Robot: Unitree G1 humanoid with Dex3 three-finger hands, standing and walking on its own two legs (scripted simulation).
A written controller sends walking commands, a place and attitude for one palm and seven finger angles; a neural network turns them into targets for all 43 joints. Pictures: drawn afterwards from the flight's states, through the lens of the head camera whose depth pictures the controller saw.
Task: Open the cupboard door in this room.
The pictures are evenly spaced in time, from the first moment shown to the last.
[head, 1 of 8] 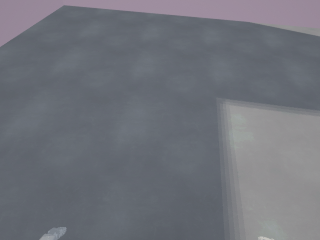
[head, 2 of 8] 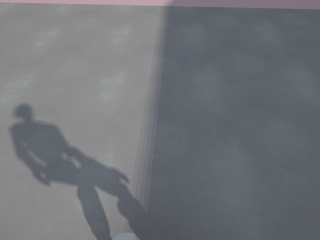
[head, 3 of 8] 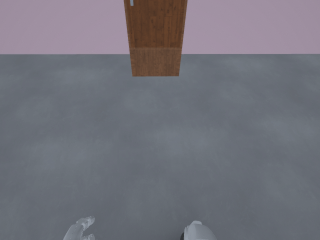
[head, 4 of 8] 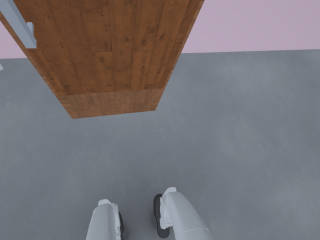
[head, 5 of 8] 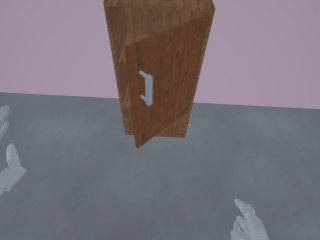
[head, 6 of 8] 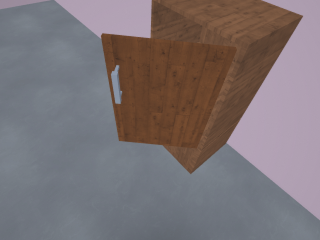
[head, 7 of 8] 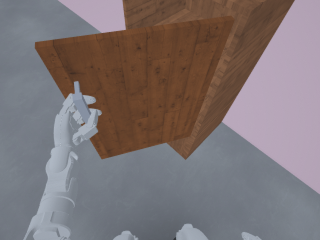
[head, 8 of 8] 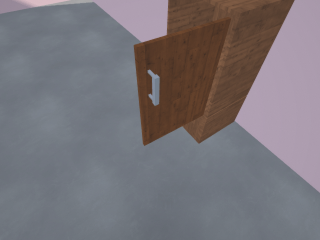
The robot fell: no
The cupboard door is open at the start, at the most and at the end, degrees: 0 89 88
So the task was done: yes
